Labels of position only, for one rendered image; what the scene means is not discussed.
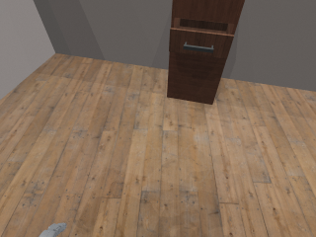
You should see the left robot hand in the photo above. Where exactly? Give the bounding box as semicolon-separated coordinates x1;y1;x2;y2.
39;222;67;237

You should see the cabinet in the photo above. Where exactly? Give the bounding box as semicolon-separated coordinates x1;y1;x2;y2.
167;0;245;105

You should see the drawer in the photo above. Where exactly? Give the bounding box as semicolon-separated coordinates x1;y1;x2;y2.
169;18;234;59

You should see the handle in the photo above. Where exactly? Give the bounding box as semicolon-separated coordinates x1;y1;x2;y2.
183;42;214;53

